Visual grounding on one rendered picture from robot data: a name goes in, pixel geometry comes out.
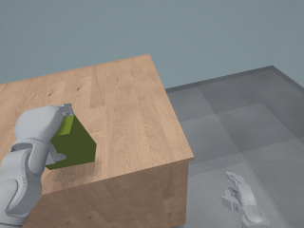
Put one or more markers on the right robot hand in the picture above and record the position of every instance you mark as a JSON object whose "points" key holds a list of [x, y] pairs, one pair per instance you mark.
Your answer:
{"points": [[234, 199]]}

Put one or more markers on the table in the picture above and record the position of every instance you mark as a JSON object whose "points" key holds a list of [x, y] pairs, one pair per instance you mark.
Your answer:
{"points": [[139, 178]]}

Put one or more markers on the robot right forearm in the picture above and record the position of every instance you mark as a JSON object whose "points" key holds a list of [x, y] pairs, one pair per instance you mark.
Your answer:
{"points": [[253, 217]]}

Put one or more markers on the robot left forearm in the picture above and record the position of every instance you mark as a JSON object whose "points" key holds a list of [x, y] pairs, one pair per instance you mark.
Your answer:
{"points": [[21, 188]]}

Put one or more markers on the sponge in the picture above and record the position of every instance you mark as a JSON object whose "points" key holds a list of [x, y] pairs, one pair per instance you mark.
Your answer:
{"points": [[73, 140]]}

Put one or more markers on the left robot hand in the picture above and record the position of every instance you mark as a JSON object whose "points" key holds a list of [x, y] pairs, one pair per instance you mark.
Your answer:
{"points": [[42, 123]]}

